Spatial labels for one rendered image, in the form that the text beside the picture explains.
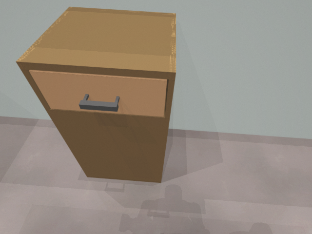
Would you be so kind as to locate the cabinet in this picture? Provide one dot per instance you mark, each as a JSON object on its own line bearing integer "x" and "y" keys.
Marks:
{"x": 116, "y": 43}

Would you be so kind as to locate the handle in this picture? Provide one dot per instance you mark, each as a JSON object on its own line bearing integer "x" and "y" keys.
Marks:
{"x": 99, "y": 105}

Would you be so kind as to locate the drawer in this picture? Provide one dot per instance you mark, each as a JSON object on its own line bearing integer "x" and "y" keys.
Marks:
{"x": 137, "y": 96}

